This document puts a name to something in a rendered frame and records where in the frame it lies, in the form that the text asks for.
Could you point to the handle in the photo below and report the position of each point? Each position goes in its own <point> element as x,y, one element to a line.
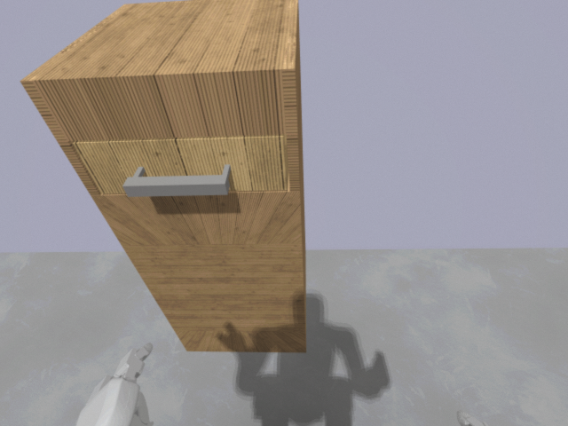
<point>139,186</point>

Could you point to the cabinet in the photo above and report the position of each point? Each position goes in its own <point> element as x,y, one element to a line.
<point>228,271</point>

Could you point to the left robot hand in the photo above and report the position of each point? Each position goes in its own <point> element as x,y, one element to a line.
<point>116,400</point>

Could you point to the drawer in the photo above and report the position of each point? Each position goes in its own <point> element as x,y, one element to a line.
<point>258,162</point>

